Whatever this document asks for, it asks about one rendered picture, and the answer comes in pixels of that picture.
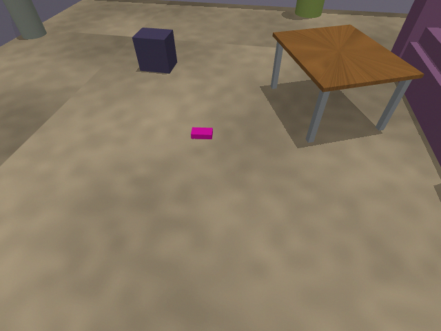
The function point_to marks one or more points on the sofa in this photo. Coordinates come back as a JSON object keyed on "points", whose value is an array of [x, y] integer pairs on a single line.
{"points": [[419, 44]]}

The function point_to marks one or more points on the coffee table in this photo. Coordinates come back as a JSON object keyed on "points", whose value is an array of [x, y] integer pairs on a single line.
{"points": [[342, 57]]}

